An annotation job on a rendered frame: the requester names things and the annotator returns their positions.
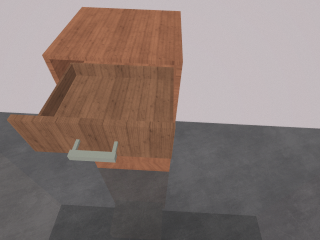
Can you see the drawer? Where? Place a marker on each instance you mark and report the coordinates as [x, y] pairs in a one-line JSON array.
[[100, 104]]

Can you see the cabinet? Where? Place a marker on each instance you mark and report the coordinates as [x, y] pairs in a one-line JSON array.
[[119, 36]]

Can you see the handle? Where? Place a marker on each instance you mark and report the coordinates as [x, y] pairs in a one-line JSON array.
[[93, 156]]

